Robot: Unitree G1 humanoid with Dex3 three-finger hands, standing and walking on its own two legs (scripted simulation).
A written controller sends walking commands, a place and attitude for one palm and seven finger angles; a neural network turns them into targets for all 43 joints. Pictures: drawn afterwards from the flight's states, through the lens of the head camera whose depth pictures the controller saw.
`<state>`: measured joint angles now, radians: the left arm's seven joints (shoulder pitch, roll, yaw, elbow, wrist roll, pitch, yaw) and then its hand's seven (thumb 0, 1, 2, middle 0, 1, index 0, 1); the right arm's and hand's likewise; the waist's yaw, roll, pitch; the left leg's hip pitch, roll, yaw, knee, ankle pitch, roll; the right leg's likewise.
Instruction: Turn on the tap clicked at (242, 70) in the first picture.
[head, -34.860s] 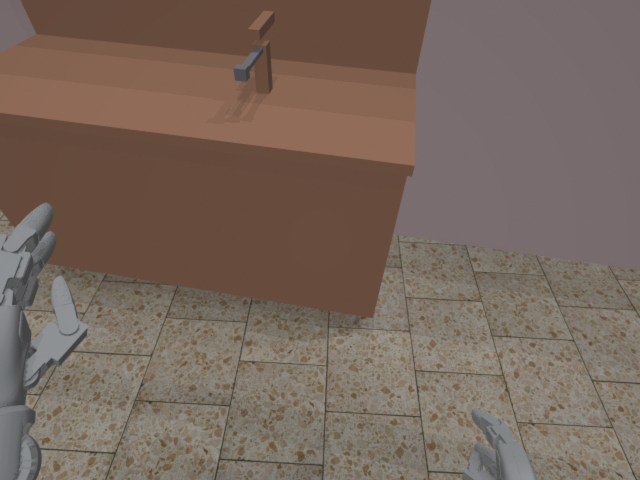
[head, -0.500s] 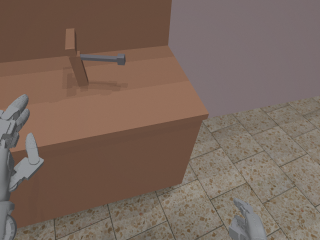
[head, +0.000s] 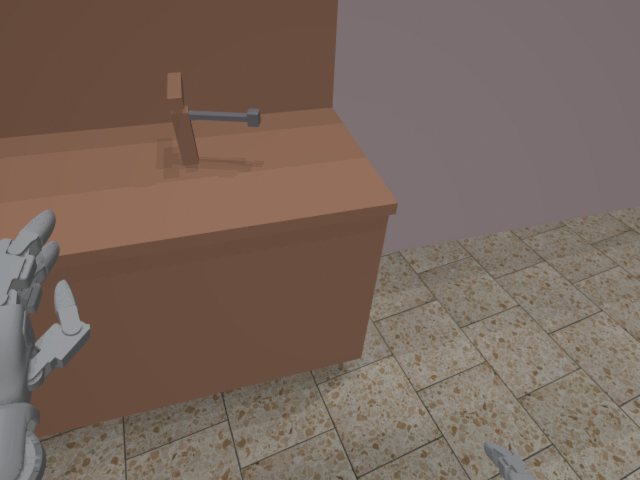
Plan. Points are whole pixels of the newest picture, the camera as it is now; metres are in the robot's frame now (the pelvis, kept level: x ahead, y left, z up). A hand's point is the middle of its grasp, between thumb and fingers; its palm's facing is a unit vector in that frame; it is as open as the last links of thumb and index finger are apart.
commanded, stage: stop stepping back and stand still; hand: left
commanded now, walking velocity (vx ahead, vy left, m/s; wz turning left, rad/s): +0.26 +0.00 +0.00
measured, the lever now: (253, 117) +0.80 +0.18 +0.10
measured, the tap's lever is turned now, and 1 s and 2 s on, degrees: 72 72 72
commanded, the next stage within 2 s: stand and check the lever's angle in 1.42 s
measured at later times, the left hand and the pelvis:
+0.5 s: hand (36, 433) +0.12 +0.22 +0.17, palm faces +0.44 -0.82 -0.37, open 7.4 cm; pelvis -0.07 -0.02 +0.00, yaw +3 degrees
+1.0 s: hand (46, 409) +0.13 +0.22 +0.18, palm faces +0.48 -0.79 -0.39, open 7.4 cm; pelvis -0.06 -0.04 +0.00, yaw +5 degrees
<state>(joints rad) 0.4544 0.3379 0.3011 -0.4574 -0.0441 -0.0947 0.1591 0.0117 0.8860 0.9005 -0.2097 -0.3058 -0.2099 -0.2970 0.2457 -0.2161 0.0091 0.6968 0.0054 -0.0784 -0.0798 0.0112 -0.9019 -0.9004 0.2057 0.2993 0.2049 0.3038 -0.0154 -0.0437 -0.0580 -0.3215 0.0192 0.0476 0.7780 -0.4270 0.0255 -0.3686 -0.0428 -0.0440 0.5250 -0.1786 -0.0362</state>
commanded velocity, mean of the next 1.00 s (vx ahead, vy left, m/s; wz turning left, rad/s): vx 0.11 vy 0.02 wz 0.00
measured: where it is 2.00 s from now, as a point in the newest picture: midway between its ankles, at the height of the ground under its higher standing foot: outside the picture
